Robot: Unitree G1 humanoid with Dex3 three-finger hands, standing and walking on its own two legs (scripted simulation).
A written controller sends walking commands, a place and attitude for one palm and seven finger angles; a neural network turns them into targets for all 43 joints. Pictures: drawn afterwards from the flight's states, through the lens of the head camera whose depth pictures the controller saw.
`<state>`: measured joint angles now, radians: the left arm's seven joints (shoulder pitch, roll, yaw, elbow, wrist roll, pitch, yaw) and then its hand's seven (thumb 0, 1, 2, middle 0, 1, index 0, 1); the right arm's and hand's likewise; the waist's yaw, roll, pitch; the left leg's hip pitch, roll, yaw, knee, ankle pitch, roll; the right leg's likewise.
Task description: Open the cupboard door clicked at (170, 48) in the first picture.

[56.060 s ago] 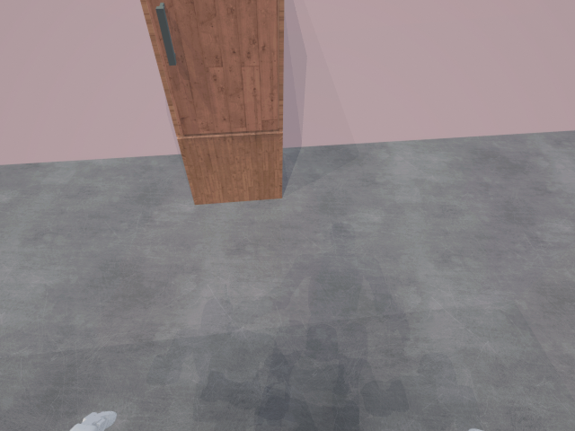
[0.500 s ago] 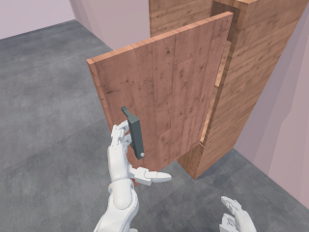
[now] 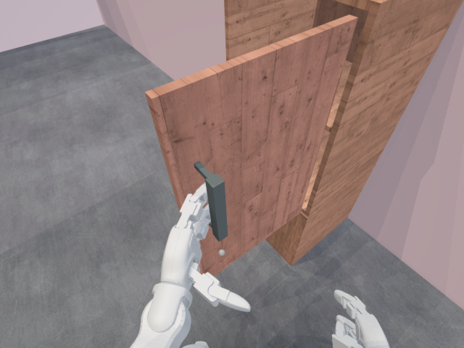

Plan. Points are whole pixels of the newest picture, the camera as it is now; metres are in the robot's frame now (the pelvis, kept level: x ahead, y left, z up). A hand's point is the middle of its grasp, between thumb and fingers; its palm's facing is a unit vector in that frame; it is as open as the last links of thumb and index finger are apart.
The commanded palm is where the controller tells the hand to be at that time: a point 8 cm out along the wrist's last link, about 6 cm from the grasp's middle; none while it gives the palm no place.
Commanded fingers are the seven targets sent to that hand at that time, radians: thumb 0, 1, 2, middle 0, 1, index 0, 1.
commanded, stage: slide the hand sideways off the handle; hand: left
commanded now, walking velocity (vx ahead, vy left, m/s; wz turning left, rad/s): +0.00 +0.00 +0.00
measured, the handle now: (211, 203) +0.34 +0.05 +0.08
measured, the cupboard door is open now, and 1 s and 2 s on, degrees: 89 89 89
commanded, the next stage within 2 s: draw the hand back to the body in 0.84 s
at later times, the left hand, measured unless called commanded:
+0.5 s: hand (191, 282) +0.21 +0.07 +0.07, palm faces -0.11 -0.99 -0.01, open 16.3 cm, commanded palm +0.19 +0.13 +0.08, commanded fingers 0.00 -0.50 0.30 -0.15 -0.30 -0.15 -0.30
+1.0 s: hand (166, 289) +0.20 +0.10 +0.08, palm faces -0.08 -1.00 -0.03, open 16.3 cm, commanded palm +0.18 +0.16 +0.09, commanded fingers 0.00 -0.50 0.30 -0.15 -0.30 -0.15 -0.30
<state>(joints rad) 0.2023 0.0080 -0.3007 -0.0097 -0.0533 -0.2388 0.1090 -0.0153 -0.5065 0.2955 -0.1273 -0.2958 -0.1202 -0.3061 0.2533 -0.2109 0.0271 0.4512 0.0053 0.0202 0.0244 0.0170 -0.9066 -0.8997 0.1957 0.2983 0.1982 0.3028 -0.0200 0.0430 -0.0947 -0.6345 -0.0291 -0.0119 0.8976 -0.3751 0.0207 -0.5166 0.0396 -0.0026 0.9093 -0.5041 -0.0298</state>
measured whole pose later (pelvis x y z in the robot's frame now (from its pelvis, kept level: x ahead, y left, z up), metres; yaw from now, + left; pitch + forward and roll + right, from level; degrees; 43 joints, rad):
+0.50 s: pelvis +0.01 +0.00 -0.01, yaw +0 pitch +8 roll -1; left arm 0.49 0.11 -0.24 -0.27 -0.05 -0.27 0.01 -0.01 -0.50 0.30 -0.15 -0.30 -0.15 -0.30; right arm 0.26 -0.21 0.03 0.37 0.01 0.02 0.02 0.02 -0.91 -0.90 0.20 0.30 0.20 0.30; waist 0.00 0.05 -0.11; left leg -0.70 -0.03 -0.02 0.98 -0.43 0.02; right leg -0.58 0.05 -0.01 0.98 -0.55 -0.03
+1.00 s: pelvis +0.00 -0.01 -0.02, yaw +1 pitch +9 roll -1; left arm 0.55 0.18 -0.09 -0.32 -0.17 -0.30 -0.09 -0.02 -0.50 0.30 -0.15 -0.30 -0.15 -0.30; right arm 0.28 -0.23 0.02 0.38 0.03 -0.04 -0.03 0.02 -0.91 -0.90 0.20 0.30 0.20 0.30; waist -0.01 0.06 -0.13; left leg -0.75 -0.01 -0.05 1.02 -0.43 0.00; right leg -0.61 0.06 -0.04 1.01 -0.56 -0.05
